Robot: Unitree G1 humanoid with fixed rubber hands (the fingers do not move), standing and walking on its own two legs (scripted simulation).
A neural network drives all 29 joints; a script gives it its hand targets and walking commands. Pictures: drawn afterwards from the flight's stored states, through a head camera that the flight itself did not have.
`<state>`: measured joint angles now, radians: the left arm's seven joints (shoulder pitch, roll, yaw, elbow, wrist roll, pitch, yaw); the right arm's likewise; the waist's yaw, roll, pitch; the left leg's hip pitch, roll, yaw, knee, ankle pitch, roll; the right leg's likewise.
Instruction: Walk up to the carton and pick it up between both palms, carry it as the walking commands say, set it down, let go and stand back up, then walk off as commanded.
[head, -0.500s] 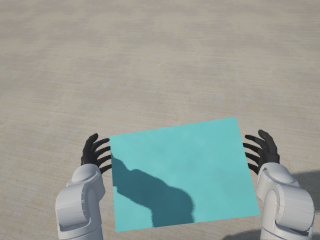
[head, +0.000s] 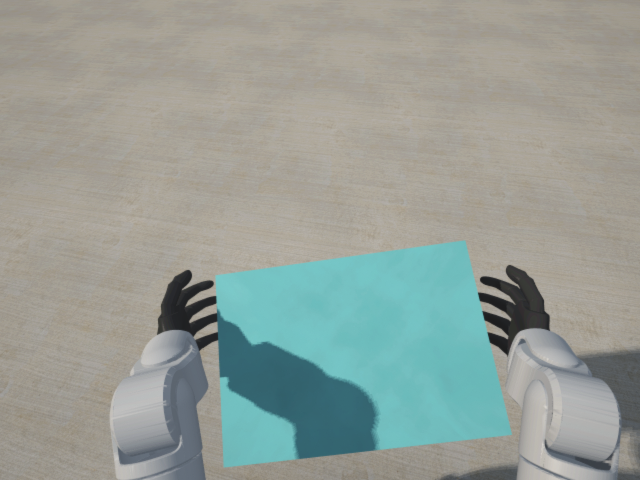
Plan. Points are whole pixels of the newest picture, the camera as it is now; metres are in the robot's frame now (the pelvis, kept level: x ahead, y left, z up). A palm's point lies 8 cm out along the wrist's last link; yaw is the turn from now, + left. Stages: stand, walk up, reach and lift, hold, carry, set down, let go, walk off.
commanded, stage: carry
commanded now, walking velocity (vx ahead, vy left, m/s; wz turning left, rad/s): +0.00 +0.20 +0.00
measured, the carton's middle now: (351, 349) +0.29 +0.00 +0.01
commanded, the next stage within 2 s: none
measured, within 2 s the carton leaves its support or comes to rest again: neither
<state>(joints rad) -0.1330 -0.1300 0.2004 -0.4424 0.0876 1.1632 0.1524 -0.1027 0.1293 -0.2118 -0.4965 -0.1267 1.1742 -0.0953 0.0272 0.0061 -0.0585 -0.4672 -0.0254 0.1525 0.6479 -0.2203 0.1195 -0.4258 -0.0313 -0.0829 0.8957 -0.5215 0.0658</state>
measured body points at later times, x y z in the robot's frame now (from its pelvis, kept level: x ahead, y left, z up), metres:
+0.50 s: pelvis -0.06 +0.14 +0.01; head -0.05 +0.16 +0.46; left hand +0.19 +0.35 +0.07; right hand +0.21 -0.02 +0.10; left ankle -0.01 +0.21 -0.72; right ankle -0.08 -0.02 -0.66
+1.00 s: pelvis -0.14 +0.27 +0.00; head -0.14 +0.27 +0.45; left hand +0.12 +0.47 +0.09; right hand +0.13 +0.10 +0.09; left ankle -0.11 +0.37 -0.72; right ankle -0.12 +0.09 -0.71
